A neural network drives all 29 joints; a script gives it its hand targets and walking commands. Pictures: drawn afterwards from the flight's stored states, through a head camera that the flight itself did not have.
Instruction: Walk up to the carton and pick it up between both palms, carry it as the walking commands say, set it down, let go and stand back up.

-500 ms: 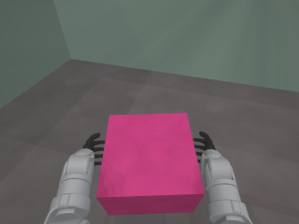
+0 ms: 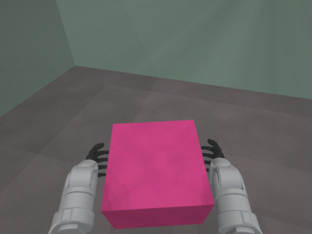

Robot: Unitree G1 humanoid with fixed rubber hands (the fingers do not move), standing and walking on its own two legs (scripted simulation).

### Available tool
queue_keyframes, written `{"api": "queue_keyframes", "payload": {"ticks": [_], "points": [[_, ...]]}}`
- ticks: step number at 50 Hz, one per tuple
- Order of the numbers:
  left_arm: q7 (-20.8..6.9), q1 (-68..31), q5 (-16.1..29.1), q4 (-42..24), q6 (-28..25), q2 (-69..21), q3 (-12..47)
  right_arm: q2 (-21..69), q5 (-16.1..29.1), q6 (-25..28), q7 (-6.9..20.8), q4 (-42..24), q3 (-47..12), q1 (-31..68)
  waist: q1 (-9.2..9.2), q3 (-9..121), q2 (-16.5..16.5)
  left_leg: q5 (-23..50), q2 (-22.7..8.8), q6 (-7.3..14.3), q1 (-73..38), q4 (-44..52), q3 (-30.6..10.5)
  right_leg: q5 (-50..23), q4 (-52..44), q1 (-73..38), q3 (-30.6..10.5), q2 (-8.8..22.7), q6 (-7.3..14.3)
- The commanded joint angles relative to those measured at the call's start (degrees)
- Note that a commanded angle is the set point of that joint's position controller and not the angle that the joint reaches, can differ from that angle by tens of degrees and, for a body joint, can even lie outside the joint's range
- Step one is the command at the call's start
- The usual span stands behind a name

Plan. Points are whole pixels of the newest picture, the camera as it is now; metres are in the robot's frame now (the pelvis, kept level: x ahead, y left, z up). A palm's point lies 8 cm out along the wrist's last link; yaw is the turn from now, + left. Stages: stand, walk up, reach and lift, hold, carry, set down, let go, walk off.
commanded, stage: hold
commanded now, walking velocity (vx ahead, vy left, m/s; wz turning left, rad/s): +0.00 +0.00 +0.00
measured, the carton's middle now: (156, 171) +0.33 +0.00 -0.03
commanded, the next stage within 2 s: carry in 0.80 s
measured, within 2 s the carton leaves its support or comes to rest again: neither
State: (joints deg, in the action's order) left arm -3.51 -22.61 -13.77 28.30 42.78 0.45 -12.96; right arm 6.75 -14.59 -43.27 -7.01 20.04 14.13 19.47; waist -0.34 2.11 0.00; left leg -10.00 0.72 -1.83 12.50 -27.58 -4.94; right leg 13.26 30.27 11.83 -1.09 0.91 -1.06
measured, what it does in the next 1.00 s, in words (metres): stands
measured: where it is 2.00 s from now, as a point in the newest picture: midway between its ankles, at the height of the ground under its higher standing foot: outside the picture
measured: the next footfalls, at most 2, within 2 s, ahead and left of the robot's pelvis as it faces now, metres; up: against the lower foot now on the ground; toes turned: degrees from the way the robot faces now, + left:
left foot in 1.30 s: +0.04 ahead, +0.08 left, +0.00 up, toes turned +7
right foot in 1.64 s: +0.08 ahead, -0.20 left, +0.00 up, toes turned -4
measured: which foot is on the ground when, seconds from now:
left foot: down 0.00-1.00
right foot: down 0.00-1.00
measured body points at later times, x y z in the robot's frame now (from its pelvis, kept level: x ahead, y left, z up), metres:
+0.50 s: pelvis +0.00 +0.00 +0.00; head -0.04 +0.00 +0.45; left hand +0.32 +0.18 +0.03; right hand +0.31 -0.17 +0.03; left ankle +0.06 +0.14 -0.73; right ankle +0.04 -0.13 -0.73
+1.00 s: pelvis +0.00 -0.02 +0.00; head -0.04 -0.03 +0.44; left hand +0.32 +0.16 +0.05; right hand +0.31 -0.18 +0.05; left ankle +0.06 +0.14 -0.73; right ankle +0.03 -0.13 -0.73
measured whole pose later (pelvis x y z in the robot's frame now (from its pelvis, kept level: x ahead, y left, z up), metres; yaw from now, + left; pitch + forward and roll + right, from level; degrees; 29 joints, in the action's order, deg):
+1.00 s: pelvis +0.00 -0.02 +0.00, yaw -1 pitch -4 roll +2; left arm 3.2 -21.1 -10.2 17.0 50.3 0.1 -12.6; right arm 7.7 -8.5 -48.4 -13.4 11.6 9.6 18.2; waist -0.3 2.1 -0.2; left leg -10.9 -0.4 -3.2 13.9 -28.2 -4.4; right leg 16.1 34.5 14.8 -0.8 0.6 -1.0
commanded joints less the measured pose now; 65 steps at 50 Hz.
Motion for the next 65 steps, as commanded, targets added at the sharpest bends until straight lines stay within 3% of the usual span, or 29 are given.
{"api": "queue_keyframes", "payload": {"ticks": [1, 8, 10, 12, 13, 18, 25, 27, 34, 35, 36, 37, 39, 40, 43, 45, 47, 49, 50, 51, 52, 54, 55, 58, 61, 62, 63, 64, 65], "points": [[-17.50, -41.25, 18.34, -12.87, -5.34, -67.63, 28.52, 58.30, 17.02, 4.16, 28.37, -1.62, -27.75, 40.91, -0.51, 17.73, 1.21, -9.14, 3.48, 2.16, -9.96, 8.67, 0.87, 3.92, -9.38, -4.12, 0.36, -7.04, 1.85], [-17.23, -38.12, 19.38, -18.73, -4.65, -66.27, 30.98, 60.26, 17.88, 3.25, 27.72, -4.38, -30.23, 35.53, -0.48, 20.89, 0.87, 3.18, 4.39, 1.59, -14.45, 6.96, 1.95, -3.98, -10.58, -5.20, -0.38, -6.84, 1.60], [-17.12, -37.34, 19.57, -19.43, -4.30, -66.41, 31.73, 60.12, 17.83, 3.11, 27.32, -5.10, -30.33, 34.77, -0.41, 21.09, 1.52, 4.24, 4.46, 1.47, -14.97, 6.77, 1.96, -4.64, -10.66, -5.18, -0.58, -6.76, 1.67], [-16.90, -36.25, 19.40, -19.11, -4.02, -66.21, 31.46, 59.45, 17.86, 2.85, 27.17, -5.62, -30.77, 34.98, -0.28, 20.48, -0.64, 4.33, 4.26, 1.58, -15.14, 6.97, 1.66, -4.55, -10.86, -4.90, -0.59, -6.91, 1.57], [-16.86, -35.56, 19.55, -19.30, -3.85, -66.88, 32.08, 59.48, 18.33, 2.89, 27.14, -6.87, -31.46, 34.58, -0.43, 20.78, 0.56, 5.18, 4.33, 1.40, -15.42, 6.79, 1.79, -5.43, -10.87, -5.19, -0.61, -6.88, 1.76], [-16.87, -36.24, 19.78, -18.84, -3.66, -67.23, 31.99, 58.24, 18.56, 3.07, 26.90, -8.25, -31.58, 36.73, -0.65, 20.34, 1.40, 2.90, 4.34, 1.28, -14.57, 6.56, 1.58, -3.38, -10.59, -4.69, -0.62, -6.97, 2.14], [-16.74, -34.63, 19.48, -17.62, -3.60, -67.82, 31.17, 57.88, 19.27, 3.16, 26.76, -11.03, -33.22, 39.44, -0.17, 20.57, -0.16, 2.64, 4.37, 1.55, -14.50, 6.22, 1.45, -3.01, -10.32, -4.58, -0.60, -7.03, 1.91], [-16.58, -34.77, 18.81, -17.16, -3.33, -67.55, 31.03, 57.77, 18.22, 2.72, 27.04, -7.68, -31.48, 36.76, -0.38, 18.72, 0.92, 1.34, 4.40, 1.26, -14.11, 6.90, 1.66, -2.10, -10.59, -3.72, -0.33, -7.02, 2.10], [-16.70, -35.70, 18.78, -16.92, -3.72, -67.67, 30.67, 57.81, 18.92, 3.37, 27.19, -9.52, -32.28, 40.33, 0.10, 19.71, 0.46, -0.02, 4.46, 1.55, -14.48, 6.39, 1.54, -0.42, -10.59, -3.50, -0.56, -6.85, 2.14], [-16.77, -35.39, 18.73, -16.23, -3.62, -67.88, 30.06, 58.05, 18.47, 3.08, 27.21, -8.67, -31.92, 39.68, 0.06, 19.24, -0.93, -1.27, 4.28, 1.72, -13.82, 6.70, 1.38, 0.62, -10.51, -3.57, -0.25, -6.99, 1.99], [-16.74, -35.61, 18.35, -16.30, -3.60, -67.56, 30.05, 58.15, 18.34, 3.10, 27.29, -7.36, -31.42, 38.72, 0.01, 18.60, 0.73, -1.35, 4.45, 1.63, -13.90, 6.70, 1.53, 0.53, -10.58, -3.15, -0.39, -6.79, 2.16], [-16.72, -35.67, 18.95, -16.88, -3.85, -67.50, 30.27, 58.40, 18.71, 3.24, 27.24, -8.51, -32.24, 39.49, 0.14, 19.39, -0.97, -0.55, 4.33, 1.59, -14.15, 6.73, 1.77, -0.04, -10.62, -3.84, -0.13, -7.06, 1.89], [-16.78, -35.18, 18.66, -15.60, -3.70, -68.21, 30.33, 57.82, 18.37, 3.29, 27.40, -8.04, -31.94, 39.11, -0.04, 19.08, 0.17, 0.44, 4.24, 1.55, -14.49, 6.78, 1.39, -0.89, -10.58, -3.09, -0.33, -6.94, 2.17], [-15.14, -34.00, 17.47, -14.23, -3.18, -67.22, 30.92, 57.31, 18.95, 2.85, 26.39, -10.52, -34.94, 39.80, 1.13, 19.21, 1.21, 8.29, -8.06, 0.84, -5.98, -0.92, -2.17, -7.56, 1.37, 1.57, -0.56, 5.59, 0.97], [-13.55, -34.23, 21.08, -21.75, -1.29, -68.48, 35.32, 57.95, 22.21, 0.79, 25.23, -15.90, -37.85, 39.72, 0.60, 19.06, 6.93, -7.32, -14.78, 4.51, -3.69, 5.64, -11.37, 5.47, 8.76, 9.09, 0.69, 1.33, 0.26], [-12.56, -37.47, 24.77, -28.24, 1.08, -69.85, 39.23, 59.49, 25.24, -1.26, 23.63, -21.30, -40.32, 41.49, 0.21, 17.46, 10.13, -19.30, -18.52, 6.73, 2.22, 10.84, -15.09, 8.24, 14.13, 9.07, 0.49, 0.91, 0.16], [-11.64, -39.33, 28.39, -33.71, 4.21, -70.53, 41.87, 60.43, 26.89, -4.24, 21.55, -25.23, -41.50, 40.35, 0.60, 17.13, 9.29, -21.03, -17.50, 5.94, 7.81, 10.24, -12.62, 5.65, 10.20, 4.78, 0.60, 1.06, 0.64], [-10.45, -37.83, 31.10, -37.13, 7.89, -71.35, 43.54, 59.75, 28.05, -7.80, 19.26, -30.20, -42.40, 38.56, 0.81, 17.80, 6.41, -16.07, -12.74, 3.73, 9.30, 3.44, -5.23, 4.78, 0.03, 0.05, -0.27, 0.20, 1.71], [-9.93, -35.56, 31.49, -38.68, 9.54, -70.48, 43.49, 59.67, 28.78, -9.61, 18.55, -32.30, -43.41, 36.47, 0.53, 18.21, 0.86, -11.96, -9.18, 2.02, 10.37, -4.36, -1.13, 2.60, -5.60, -1.15, -5.60, 4.06, 3.19], [-9.45, -35.33, 31.14, -39.67, 10.99, -69.06, 42.95, 60.12, 28.68, -11.72, 18.15, -32.58, -43.96, 35.19, 0.81, 19.11, -10.10, -10.86, -3.02, -0.22, 14.31, -17.16, 5.47, -4.17, -10.01, -2.53, -14.54, 11.13, 6.83], [-8.65, -31.99, 30.51, -39.80, 12.54, -69.10, 42.83, 59.50, 29.46, -13.82, 17.52, -34.48, -45.11, 34.33, 0.75, 19.84, -13.69, -13.45, -2.01, -0.99, 14.27, -25.59, 8.65, -11.75, -10.74, -1.02, -16.74, 15.37, 9.88], [-6.93, -28.87, 30.48, -44.49, 15.77, -67.86, 42.70, 60.09, 32.27, -17.46, 16.31, -38.87, -48.00, 34.42, 0.91, 18.71, -10.03, -19.13, -3.15, -0.37, 17.84, -30.36, 8.94, -23.21, -8.86, -1.72, -15.05, 14.64, 11.14], [-6.27, -28.48, 31.04, -46.42, 17.13, -68.24, 43.44, 60.01, 33.02, -18.55, 15.82, -41.06, -48.82, 33.60, 0.83, 19.53, -9.31, -19.41, -3.82, -0.12, 19.41, -28.50, 9.10, -29.97, -6.22, -5.10, -11.98, 13.54, 11.40], [-3.45, -22.81, 29.46, -48.18, 21.42, -66.31, 42.47, 57.95, 32.62, -22.54, 13.91, -43.10, -47.86, 29.04, 1.37, 19.69, -9.73, -20.83, -2.75, 0.12, 19.51, -22.09, 11.38, -35.39, -2.81, -6.98, -9.62, 11.24, 11.27], [-1.30, -18.73, 29.21, -51.17, 24.66, -65.63, 42.70, 56.78, 33.19, -25.45, 12.67, -46.67, -46.83, 25.61, 0.76, 22.89, -9.31, -12.35, -1.77, 1.16, 10.56, -5.69, 12.69, -32.13, 0.12, -4.72, -6.56, 9.09, 9.77], [-0.69, -18.23, 29.78, -53.10, 25.10, -65.67, 43.24, 57.01, 33.41, -26.05, 12.46, -47.47, -46.42, 24.05, 0.16, 24.93, -8.56, -4.06, -3.12, 1.30, 4.42, 2.89, 11.67, -33.30, 3.06, -3.01, -4.29, 7.67, 7.94], [-0.18, -17.85, 30.52, -54.03, 25.66, -66.50, 44.21, 57.20, 33.32, -26.47, 12.06, -48.07, -45.48, 22.29, -0.47, 27.83, -5.11, 1.80, -7.91, 1.90, -4.85, 5.20, 7.31, -30.88, 5.99, 2.68, -2.20, 5.98, 5.63], [0.30, -18.15, 31.29, -56.04, 26.03, -66.91, 45.12, 57.03, 33.65, -26.64, 11.95, -49.84, -45.54, 22.05, -0.95, 29.41, 3.08, 22.46, -15.81, 4.31, -16.51, 2.95, -1.09, -16.58, 11.09, 15.01, -0.68, 3.84, 3.36], [0.55, -16.79, 31.48, -57.54, 26.33, -67.50, 45.78, 56.68, 34.10, -26.65, 11.96, -50.93, -45.79, 21.41, -0.02, 31.56, 17.37, 53.21, -27.94, 8.87, -28.06, -1.49, -14.35, 16.01, 18.83, 29.99, 3.61, -1.06, 1.39]]}}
